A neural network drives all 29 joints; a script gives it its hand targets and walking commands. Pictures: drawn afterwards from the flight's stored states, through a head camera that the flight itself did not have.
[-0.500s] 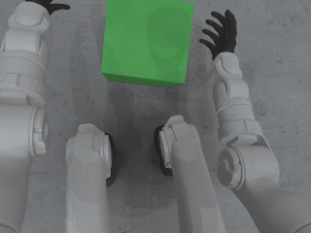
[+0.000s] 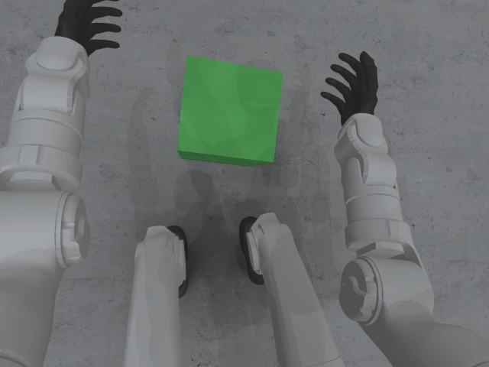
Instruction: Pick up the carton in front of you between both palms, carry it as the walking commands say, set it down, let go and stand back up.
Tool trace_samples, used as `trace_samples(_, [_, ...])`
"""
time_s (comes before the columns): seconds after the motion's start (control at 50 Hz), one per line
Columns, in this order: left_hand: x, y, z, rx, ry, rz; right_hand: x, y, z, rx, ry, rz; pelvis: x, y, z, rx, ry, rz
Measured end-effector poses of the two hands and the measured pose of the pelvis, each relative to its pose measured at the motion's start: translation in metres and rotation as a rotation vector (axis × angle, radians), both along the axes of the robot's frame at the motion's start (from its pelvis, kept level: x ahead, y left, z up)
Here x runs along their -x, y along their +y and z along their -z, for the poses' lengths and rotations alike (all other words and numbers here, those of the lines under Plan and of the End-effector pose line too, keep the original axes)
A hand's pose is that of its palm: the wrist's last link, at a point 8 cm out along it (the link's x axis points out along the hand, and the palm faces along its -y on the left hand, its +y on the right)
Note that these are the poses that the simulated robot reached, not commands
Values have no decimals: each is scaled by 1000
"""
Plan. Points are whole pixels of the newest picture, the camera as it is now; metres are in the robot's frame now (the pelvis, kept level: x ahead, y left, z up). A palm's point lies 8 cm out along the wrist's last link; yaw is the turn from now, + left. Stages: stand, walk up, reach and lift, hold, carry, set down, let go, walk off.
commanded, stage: set down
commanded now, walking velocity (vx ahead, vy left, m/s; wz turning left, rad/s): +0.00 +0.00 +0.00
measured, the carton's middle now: (225, 121) +0.50 -0.05 -0.44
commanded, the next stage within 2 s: let go in 0.16 s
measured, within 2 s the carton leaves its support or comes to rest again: neither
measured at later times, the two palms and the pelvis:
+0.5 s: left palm (2, 97) +0.45 +0.20 +0.01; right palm (421, 138) +0.39 -0.21 +0.03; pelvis +0.05 +0.00 +0.12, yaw +4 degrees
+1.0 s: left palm out of the picture +0.32 +0.21 +0.12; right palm out of the picture +0.28 -0.24 +0.14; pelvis +0.12 -0.02 +0.20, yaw +2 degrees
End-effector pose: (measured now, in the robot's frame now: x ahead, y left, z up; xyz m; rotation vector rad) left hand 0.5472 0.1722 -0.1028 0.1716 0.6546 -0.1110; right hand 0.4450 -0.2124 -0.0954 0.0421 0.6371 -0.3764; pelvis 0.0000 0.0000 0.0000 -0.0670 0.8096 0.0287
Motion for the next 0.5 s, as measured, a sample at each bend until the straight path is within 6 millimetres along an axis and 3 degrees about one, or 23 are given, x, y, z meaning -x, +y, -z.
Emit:
trace_samples(0.16, [0,2,-48,-5,7,7,2,-1,-48,4,-1,-2,-9,3,-41,-3,-19,-12])
trace_samples(0.3, [12,9,-78,-21,13,-28,8,5,-77,15,16,-62,-20,3,-72,-13,-38,-16])
trace_samples(0.38, [39,17,-91,-44,20,-87,24,8,-91,34,55,-147,-29,2,-91,-24,-64,-20])
trace_samples(0.5, [102,27,-115,-71,45,-196,57,1,-125,67,123,-291,-45,-3,-124,-44,-164,-31])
